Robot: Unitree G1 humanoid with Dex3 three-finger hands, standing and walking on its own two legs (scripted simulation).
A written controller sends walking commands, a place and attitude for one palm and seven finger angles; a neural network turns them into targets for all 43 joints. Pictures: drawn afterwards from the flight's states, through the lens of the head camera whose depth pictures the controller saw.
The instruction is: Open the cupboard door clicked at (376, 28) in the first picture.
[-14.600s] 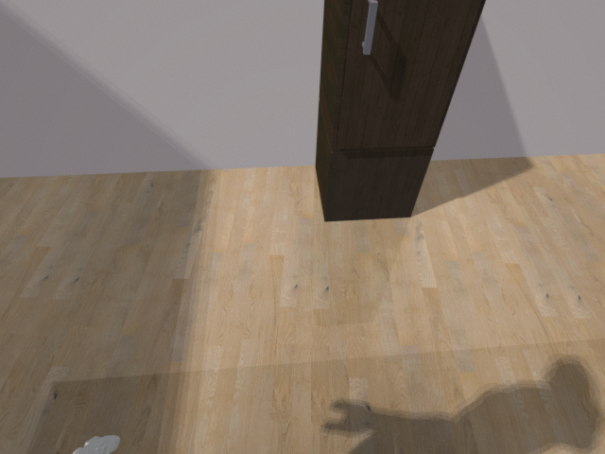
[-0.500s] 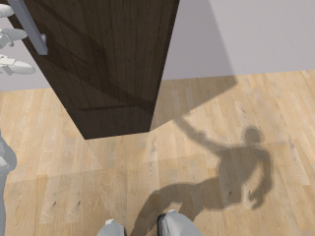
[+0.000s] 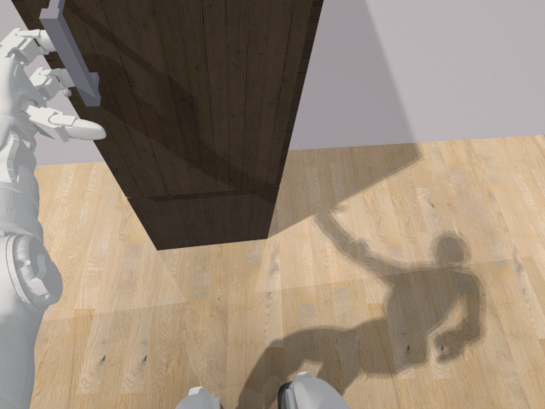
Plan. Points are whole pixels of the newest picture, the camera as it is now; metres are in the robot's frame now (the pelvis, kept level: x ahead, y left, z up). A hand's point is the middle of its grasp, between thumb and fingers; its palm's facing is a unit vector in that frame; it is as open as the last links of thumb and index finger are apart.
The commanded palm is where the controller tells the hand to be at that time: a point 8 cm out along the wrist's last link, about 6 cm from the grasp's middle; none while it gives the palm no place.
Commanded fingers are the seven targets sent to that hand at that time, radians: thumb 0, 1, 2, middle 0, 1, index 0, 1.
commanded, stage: slide the fingers in behind the handle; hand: left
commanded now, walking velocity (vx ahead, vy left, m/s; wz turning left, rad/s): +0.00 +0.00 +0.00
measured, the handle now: (76, 53) +0.58 +0.22 +0.13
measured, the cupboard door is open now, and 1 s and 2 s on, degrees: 0 0 4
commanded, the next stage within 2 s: close the thumb around the handle in 0.78 s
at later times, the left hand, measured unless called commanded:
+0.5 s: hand (94, 87) +0.53 +0.19 +0.12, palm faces +0.04 -1.00 -0.01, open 14.0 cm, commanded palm +0.51 +0.24 +0.12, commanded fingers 0.00 -0.50 0.30 -0.30 -1.20 -0.30 -1.20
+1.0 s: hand (96, 88) +0.53 +0.19 +0.12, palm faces +0.03 -1.00 -0.01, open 13.7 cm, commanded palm +0.51 +0.23 +0.12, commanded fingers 0.00 -0.11 0.47 -0.33 -1.24 -0.33 -1.24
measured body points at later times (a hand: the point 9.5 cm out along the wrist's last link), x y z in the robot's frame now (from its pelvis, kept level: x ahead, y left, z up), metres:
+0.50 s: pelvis +0.00 -0.01 +0.00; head +0.12 +0.01 +0.43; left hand +0.52 +0.24 +0.12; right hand -0.04 -0.27 -0.10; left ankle -0.02 +0.10 -0.70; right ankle +0.01 -0.13 -0.70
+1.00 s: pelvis +0.00 -0.01 +0.00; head +0.12 +0.01 +0.43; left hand +0.52 +0.24 +0.12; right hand -0.03 -0.27 -0.10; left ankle -0.02 +0.10 -0.70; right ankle +0.01 -0.13 -0.70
